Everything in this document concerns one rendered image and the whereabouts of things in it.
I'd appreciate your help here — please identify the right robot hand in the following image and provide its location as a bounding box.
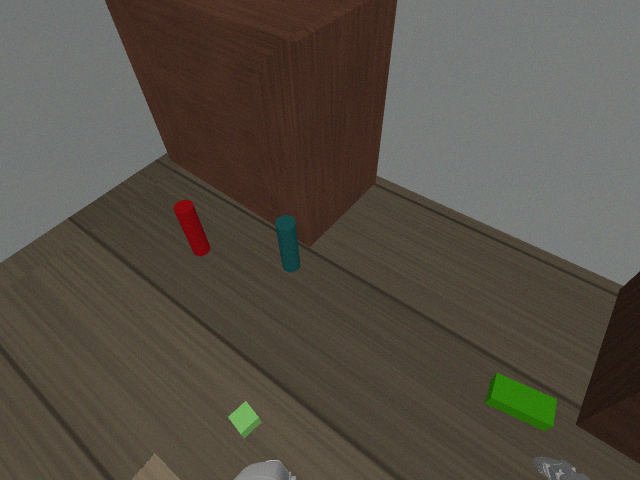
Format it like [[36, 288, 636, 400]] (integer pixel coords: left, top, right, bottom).
[[533, 457, 590, 480]]

